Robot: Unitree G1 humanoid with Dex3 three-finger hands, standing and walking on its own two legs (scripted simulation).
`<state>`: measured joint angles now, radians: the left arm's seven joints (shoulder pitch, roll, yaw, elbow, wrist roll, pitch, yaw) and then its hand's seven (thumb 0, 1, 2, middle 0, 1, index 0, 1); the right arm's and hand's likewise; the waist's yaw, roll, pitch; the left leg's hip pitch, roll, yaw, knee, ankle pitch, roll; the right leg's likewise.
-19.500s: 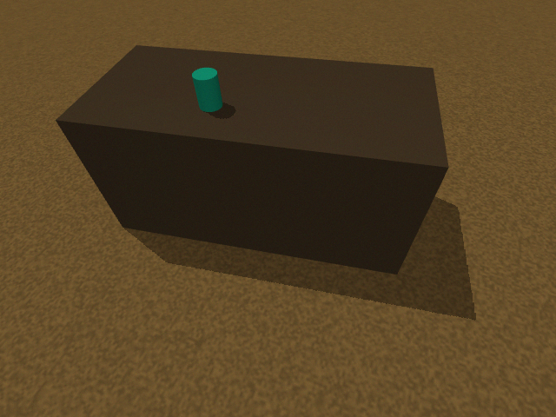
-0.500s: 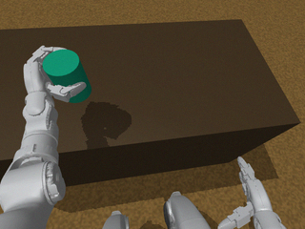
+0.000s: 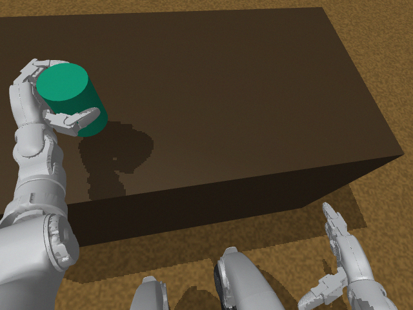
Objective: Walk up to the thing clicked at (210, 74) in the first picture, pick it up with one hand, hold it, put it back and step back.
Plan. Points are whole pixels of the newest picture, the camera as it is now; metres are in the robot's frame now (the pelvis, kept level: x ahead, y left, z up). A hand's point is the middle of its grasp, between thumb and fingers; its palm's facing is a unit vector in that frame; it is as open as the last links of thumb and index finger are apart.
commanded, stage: lower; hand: left
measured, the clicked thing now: (76, 102) +0.51 +0.17 +0.03
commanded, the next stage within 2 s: loosen in 0.88 s
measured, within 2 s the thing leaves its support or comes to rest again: rests again in 0.68 s
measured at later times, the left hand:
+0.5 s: hand (76, 107) +0.52 +0.18 +0.01, palm faces +0.16 -0.99 +0.00, open 11.2 cm
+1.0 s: hand (80, 113) +0.53 +0.18 -0.02, palm faces +0.15 -0.99 -0.01, open 11.2 cm
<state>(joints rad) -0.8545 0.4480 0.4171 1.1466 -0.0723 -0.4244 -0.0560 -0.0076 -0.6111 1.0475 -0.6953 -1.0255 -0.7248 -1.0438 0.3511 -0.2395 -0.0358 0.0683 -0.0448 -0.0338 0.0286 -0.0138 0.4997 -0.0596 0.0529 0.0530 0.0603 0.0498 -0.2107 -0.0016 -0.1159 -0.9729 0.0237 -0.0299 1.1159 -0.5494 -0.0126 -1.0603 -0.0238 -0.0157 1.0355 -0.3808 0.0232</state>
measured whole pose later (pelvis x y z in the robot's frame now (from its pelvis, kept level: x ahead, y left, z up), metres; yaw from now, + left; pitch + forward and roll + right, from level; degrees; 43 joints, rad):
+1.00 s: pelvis -0.02 +0.00 -0.04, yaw +0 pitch +29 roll -3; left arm -0.91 0.53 0.45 1.24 -0.01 -0.52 -0.03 -0.01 -0.61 1.05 -0.69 -1.04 -0.72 -1.05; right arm 0.37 -0.25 -0.01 -0.08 -0.07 -0.01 0.05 -0.01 0.49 -0.06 0.06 0.05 0.06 0.05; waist -0.29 0.00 -0.15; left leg -1.21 0.03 -0.05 1.32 -0.61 -0.01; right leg -1.28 -0.02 -0.03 1.21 -0.42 0.03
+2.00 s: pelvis -0.01 +0.01 -0.01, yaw -1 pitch +24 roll -3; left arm -0.94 0.66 0.48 1.14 -0.02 -0.33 -0.11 -0.01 -0.61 0.08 -0.08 -0.09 -0.09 -0.10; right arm 0.40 -0.27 -0.02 -0.06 -0.04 0.04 0.02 -0.01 0.50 -0.06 0.06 0.05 0.06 0.05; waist -0.25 0.00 -0.15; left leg -1.04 0.03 -0.04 1.20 -0.58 -0.01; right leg -1.11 -0.01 -0.02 1.09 -0.39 0.03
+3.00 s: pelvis +0.02 +0.00 +0.05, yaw +1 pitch +7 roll +0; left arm 0.43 0.28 0.17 -0.08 -0.07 0.06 0.06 -0.01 -0.46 0.06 -0.06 -0.04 -0.06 -0.05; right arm 0.46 -0.23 -0.08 0.15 0.07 0.05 -0.06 -0.01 0.44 -0.08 0.05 0.06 0.06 0.05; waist 0.02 0.02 -0.10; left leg -0.48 0.01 -0.03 0.84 -0.49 -0.02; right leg -0.58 -0.04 -0.02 0.82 -0.37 0.02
